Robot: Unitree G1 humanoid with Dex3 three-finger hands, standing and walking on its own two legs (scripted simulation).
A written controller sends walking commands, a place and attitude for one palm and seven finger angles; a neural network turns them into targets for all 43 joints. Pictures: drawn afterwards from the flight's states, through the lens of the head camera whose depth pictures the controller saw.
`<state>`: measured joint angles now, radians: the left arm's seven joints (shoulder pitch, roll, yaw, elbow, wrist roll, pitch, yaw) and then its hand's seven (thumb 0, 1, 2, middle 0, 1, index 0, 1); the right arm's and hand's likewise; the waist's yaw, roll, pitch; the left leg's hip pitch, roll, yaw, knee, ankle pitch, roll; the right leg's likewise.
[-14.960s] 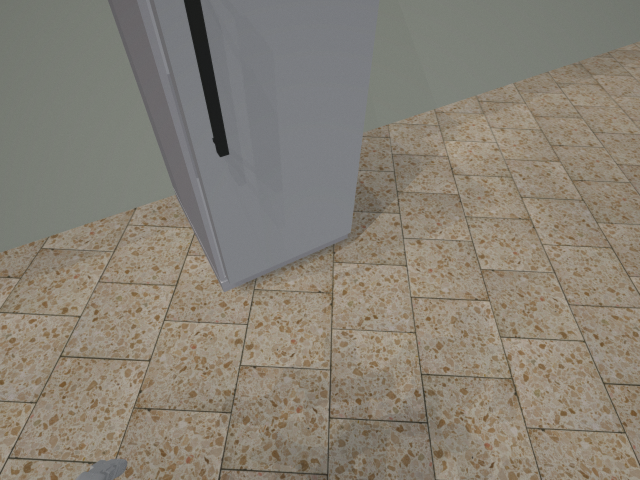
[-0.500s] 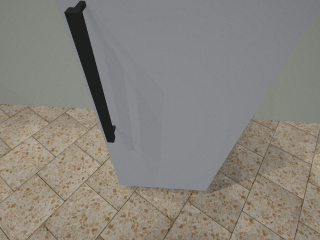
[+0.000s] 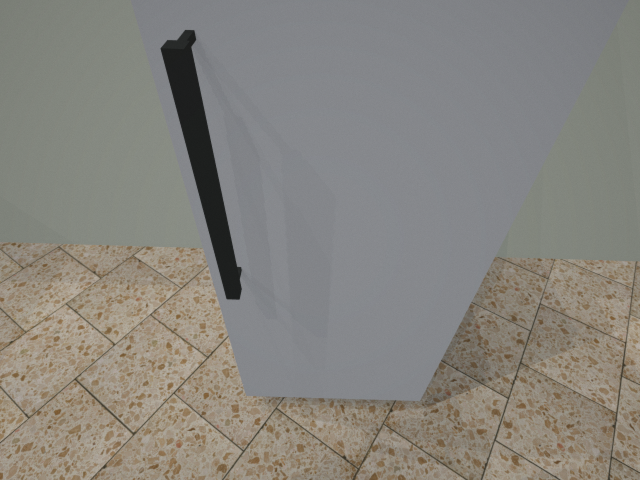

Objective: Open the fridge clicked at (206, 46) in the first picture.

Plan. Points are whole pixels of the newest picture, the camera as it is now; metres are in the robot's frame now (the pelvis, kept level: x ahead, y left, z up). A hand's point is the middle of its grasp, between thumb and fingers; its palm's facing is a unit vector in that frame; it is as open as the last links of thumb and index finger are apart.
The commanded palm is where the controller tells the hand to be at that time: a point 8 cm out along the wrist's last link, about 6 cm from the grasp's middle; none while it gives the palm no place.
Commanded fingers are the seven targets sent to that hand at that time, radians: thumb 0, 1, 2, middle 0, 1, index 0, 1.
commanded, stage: come to a stop and stand still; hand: left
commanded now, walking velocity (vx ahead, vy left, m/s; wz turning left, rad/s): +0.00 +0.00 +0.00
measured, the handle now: (216, 194) +0.46 +0.18 +0.12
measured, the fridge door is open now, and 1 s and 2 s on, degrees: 0 0 0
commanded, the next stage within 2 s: look again from close up in 0.36 s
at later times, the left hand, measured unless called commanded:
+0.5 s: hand out of the picture -0.04 +0.20 -0.17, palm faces +0.00 -0.98 -0.18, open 7.3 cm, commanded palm none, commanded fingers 0.00 0.90 0.90 -0.20 -0.30 -0.20 -0.30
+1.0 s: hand out of the picture +0.00 +0.20 -0.17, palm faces -0.01 -0.98 -0.21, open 7.3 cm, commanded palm none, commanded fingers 0.00 0.90 0.90 -0.20 -0.30 -0.20 -0.30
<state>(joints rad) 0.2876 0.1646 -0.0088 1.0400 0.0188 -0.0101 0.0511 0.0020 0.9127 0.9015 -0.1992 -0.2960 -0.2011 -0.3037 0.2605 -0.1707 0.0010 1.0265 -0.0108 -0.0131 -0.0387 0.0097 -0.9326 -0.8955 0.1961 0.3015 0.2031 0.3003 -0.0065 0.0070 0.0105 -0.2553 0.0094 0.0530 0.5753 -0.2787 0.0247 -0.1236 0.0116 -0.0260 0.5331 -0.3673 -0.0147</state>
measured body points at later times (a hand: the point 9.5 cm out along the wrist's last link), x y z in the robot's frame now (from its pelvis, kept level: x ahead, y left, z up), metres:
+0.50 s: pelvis -0.02 +0.02 +0.01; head +0.00 +0.03 +0.46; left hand -0.04 +0.25 -0.15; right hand -0.01 -0.21 -0.15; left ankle +0.02 +0.10 -0.73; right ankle -0.05 -0.11 -0.73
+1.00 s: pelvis -0.02 +0.02 +0.01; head +0.00 +0.02 +0.46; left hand +0.00 +0.25 -0.15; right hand +0.02 -0.23 -0.14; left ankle +0.02 +0.10 -0.73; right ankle -0.05 -0.11 -0.73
